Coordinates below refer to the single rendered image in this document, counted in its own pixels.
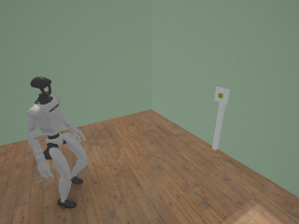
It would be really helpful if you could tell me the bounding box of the right robot upper arm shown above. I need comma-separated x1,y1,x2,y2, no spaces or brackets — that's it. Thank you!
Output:
26,105,42,139

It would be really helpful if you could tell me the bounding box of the panel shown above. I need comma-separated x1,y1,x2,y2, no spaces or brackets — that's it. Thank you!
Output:
212,87,230,150

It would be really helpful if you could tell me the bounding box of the robot right forearm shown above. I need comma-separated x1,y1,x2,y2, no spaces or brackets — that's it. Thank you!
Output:
26,133,46,163

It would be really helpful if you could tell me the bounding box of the left robot hand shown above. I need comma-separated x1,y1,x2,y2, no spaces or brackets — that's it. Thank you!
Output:
72,128,86,143

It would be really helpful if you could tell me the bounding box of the left robot upper arm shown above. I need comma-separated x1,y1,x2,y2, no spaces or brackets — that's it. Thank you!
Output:
50,93,64,116

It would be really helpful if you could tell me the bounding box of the humanoid robot torso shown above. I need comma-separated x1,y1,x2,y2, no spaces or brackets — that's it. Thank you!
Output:
33,96,64,148

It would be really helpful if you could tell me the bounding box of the right robot hand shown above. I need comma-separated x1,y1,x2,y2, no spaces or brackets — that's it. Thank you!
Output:
37,161,54,179

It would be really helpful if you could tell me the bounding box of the right robot thigh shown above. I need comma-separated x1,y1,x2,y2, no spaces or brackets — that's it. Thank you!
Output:
43,144,71,185

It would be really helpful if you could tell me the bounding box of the robot left forearm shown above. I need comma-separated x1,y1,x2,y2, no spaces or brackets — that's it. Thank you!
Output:
61,113,76,132

